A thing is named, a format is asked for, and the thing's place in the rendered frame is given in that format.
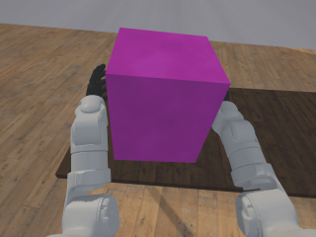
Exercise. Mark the robot left upper arm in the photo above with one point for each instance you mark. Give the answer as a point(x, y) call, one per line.
point(90, 216)

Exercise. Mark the left robot hand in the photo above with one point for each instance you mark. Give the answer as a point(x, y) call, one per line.
point(96, 82)

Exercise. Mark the right robot hand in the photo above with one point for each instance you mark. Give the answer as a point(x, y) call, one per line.
point(226, 98)

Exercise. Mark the carton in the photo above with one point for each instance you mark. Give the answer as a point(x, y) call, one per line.
point(164, 92)

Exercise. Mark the right robot forearm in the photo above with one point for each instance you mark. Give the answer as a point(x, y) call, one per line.
point(250, 169)

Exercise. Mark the table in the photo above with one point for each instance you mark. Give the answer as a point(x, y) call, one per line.
point(284, 124)

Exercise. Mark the robot right upper arm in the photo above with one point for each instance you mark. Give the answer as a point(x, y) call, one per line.
point(268, 213)

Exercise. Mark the left robot forearm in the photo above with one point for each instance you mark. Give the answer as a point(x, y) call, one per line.
point(88, 149)

